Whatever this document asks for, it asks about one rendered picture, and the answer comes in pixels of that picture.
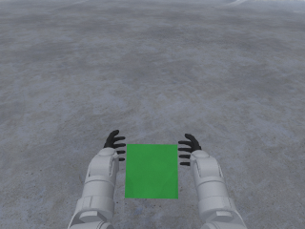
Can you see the robot left hand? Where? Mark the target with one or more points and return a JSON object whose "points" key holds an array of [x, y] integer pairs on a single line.
{"points": [[110, 143]]}

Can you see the robot right forearm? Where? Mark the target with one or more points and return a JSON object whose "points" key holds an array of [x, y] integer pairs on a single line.
{"points": [[214, 202]]}

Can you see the robot right hand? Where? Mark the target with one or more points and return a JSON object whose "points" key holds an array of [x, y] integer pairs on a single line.
{"points": [[193, 143]]}

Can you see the robot left forearm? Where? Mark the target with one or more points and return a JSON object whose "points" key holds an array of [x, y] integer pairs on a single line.
{"points": [[96, 203]]}

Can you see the carton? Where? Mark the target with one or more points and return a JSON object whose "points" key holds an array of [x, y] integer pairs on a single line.
{"points": [[151, 171]]}

